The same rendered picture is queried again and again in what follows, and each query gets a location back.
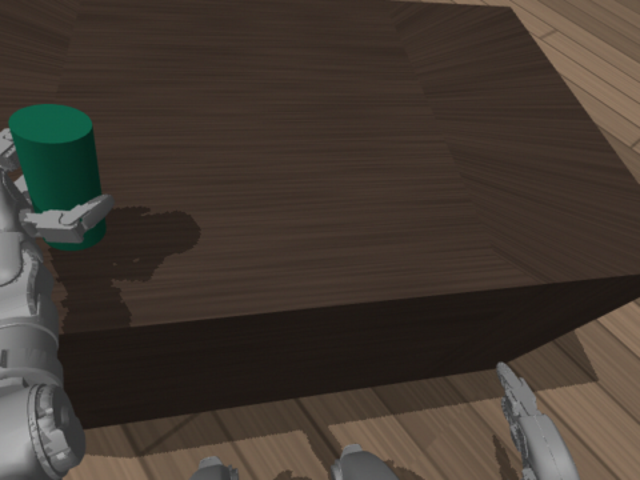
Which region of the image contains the right robot hand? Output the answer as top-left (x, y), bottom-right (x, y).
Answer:
top-left (496, 362), bottom-right (580, 480)

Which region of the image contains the left robot hand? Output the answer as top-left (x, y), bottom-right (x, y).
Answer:
top-left (0, 128), bottom-right (115, 243)

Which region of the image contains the can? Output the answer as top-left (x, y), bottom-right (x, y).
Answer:
top-left (8, 104), bottom-right (106, 251)

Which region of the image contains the left robot arm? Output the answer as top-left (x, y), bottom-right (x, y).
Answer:
top-left (0, 232), bottom-right (86, 480)

